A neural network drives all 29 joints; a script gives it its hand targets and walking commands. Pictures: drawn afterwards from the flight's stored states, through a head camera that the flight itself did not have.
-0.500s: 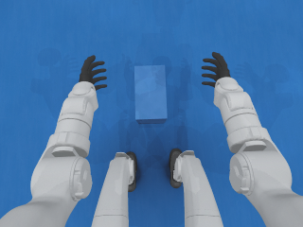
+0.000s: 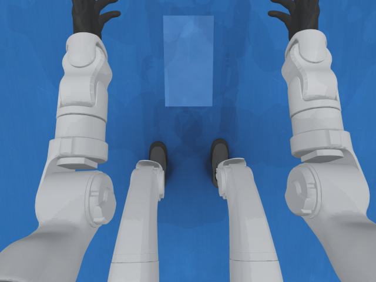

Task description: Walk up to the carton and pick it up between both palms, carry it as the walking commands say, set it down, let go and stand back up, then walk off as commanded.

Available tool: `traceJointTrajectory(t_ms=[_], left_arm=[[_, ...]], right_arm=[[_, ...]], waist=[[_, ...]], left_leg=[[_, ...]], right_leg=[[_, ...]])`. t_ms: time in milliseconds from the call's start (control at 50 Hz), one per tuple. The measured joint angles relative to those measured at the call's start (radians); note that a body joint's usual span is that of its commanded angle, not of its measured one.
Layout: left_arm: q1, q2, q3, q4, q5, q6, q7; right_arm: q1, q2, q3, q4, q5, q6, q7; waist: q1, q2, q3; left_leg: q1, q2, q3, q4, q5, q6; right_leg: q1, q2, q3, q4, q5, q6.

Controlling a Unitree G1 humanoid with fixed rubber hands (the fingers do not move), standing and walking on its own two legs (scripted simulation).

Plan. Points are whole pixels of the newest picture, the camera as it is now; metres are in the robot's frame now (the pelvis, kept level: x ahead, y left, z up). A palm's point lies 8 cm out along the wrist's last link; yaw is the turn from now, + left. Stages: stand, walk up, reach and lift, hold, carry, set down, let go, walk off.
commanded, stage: reach and lift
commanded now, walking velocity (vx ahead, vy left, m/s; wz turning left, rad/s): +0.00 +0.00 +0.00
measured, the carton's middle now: (188, 67) +0.49 +0.00 -0.55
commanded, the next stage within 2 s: none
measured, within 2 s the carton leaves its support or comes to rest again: neither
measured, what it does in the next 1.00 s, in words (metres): lowers itself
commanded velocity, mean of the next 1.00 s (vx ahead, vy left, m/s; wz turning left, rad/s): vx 0.00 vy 0.00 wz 0.00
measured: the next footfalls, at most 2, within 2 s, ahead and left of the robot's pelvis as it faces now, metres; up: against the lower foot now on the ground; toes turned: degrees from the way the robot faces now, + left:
none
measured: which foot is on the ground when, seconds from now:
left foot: down 0.00-1.00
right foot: down 0.00-1.00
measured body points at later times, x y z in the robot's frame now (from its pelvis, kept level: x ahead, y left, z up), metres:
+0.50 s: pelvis -0.07 -0.01 -0.16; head +0.30 -0.02 +0.09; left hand +0.51 +0.15 -0.30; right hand +0.51 -0.18 -0.31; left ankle +0.08 +0.13 -0.63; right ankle +0.08 -0.12 -0.63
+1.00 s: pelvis -0.05 +0.00 -0.26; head +0.33 -0.02 -0.03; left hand +0.51 +0.15 -0.45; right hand +0.51 -0.17 -0.45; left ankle +0.08 +0.13 -0.63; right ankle +0.08 -0.12 -0.63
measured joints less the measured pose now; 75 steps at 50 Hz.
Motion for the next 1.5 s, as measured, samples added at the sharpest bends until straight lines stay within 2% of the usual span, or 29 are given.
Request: traceJointTrajectory(t_ms=[60, 160, 280, 400, 560, 660, 800, 1040, 1160, 1240, 1300, 1380, 1500], left_arm=[[-0.041, 0.022, -0.018, -0.010, -0.011, 0.016, 0.009], [-0.132, 0.075, -0.032, 0.020, -0.054, 0.031, 0.030], [-0.206, 0.104, -0.070, 0.072, -0.103, 0.068, 0.063], [-0.282, 0.134, -0.096, 0.152, -0.146, 0.093, 0.091], [-0.360, 0.175, -0.151, 0.276, -0.220, 0.098, 0.100], [-0.412, 0.179, -0.162, 0.367, -0.233, 0.074, 0.097], [-0.430, 0.168, -0.171, 0.430, -0.234, 0.019, 0.092], [-0.368, 0.159, -0.217, 0.430, -0.268, -0.055, 0.091], [-0.409, 0.191, -0.258, 0.476, -0.297, -0.084, 0.085], [-0.437, 0.188, -0.300, 0.545, -0.314, -0.097, 0.069], [-0.444, 0.188, -0.332, 0.568, -0.321, -0.098, 0.067], [-0.437, 0.191, -0.329, 0.544, -0.326, -0.120, 0.071], [-0.437, 0.179, -0.319, 0.556, -0.324, -0.116, 0.061]], right_arm=[[-0.026, -0.030, 0.007, -0.021, 0.024, 0.007, 0.004], [-0.129, -0.062, 0.039, 0.014, 0.066, 0.024, -0.010], [-0.209, -0.085, 0.085, 0.045, 0.130, 0.077, -0.054], [-0.292, -0.111, 0.147, 0.124, 0.197, 0.114, -0.096], [-0.356, -0.137, 0.203, 0.241, 0.244, 0.117, -0.121], [-0.393, -0.154, 0.224, 0.306, 0.255, 0.092, -0.114], [-0.417, -0.167, 0.259, 0.365, 0.274, 0.049, -0.099], [-0.374, -0.150, 0.276, 0.396, 0.278, -0.028, -0.085], [-0.393, -0.175, 0.285, 0.436, 0.290, -0.059, -0.067], [-0.412, -0.191, 0.308, 0.491, 0.313, -0.082, -0.042], [-0.405, -0.196, 0.299, 0.518, 0.327, -0.091, -0.034], [-0.397, -0.202, 0.301, 0.507, 0.349, -0.112, -0.028], [-0.407, -0.200, 0.308, 0.521, 0.336, -0.115, -0.021]], waist=[[0.001, 0.007, 0.119], [-0.016, -0.002, 0.260], [-0.021, -0.010, 0.255], [-0.018, -0.013, 0.254], [-0.016, 0.001, 0.254], [-0.017, 0.002, 0.253], [-0.011, -0.003, 0.254], [-0.008, -0.007, 0.254], [-0.013, 0.004, 0.254], [-0.020, 0.006, 0.253], [-0.019, -0.006, 0.253], [-0.016, -0.002, 0.253], [-0.015, 0.006, 0.252]], left_leg=[[0.036, -0.002, -0.012, 0.038, -0.014, -0.004], [0.018, -0.006, -0.017, 0.177, -0.060, -0.009], [-0.145, -0.007, -0.021, 0.388, -0.113, -0.018], [-0.276, -0.009, -0.020, 0.572, -0.146, -0.026], [-0.410, -0.017, -0.025, 0.736, -0.159, -0.034], [-0.483, -0.015, -0.025, 0.814, -0.169, -0.036], [-0.565, -0.006, -0.022, 0.912, -0.200, -0.035], [-0.685, -0.014, -0.019, 1.046, -0.254, -0.034], [-0.754, -0.026, -0.016, 1.108, -0.260, -0.030], [-0.798, -0.039, -0.021, 1.145, -0.259, -0.029], [-0.801, -0.039, -0.024, 1.167, -0.270, -0.030], [-0.799, -0.039, -0.027, 1.185, -0.282, -0.030], [-0.799, -0.042, -0.025, 1.180, -0.276, -0.031]], right_leg=[[0.042, 0.003, -0.004, 0.035, -0.015, 0.001], [0.020, 0.004, -0.002, 0.176, -0.062, -0.002], [-0.147, 0.011, 0.001, 0.388, -0.110, -0.005], [-0.286, 0.015, 0.007, 0.576, -0.139, -0.010], [-0.423, 0.015, 0.006, 0.740, -0.149, -0.014], [-0.499, 0.021, 0.008, 0.815, -0.153, -0.012], [-0.586, 0.035, 0.014, 0.907, -0.171, -0.005], [-0.707, 0.034, 0.022, 1.040, -0.224, 0.007], [-0.769, 0.027, 0.028, 1.102, -0.238, 0.017], [-0.802, 0.017, 0.025, 1.136, -0.245, 0.021], [-0.805, 0.017, 0.022, 1.157, -0.256, 0.020], [-0.802, 0.018, 0.020, 1.172, -0.265, 0.021], [-0.802, 0.016, 0.022, 1.170, -0.262, 0.020]])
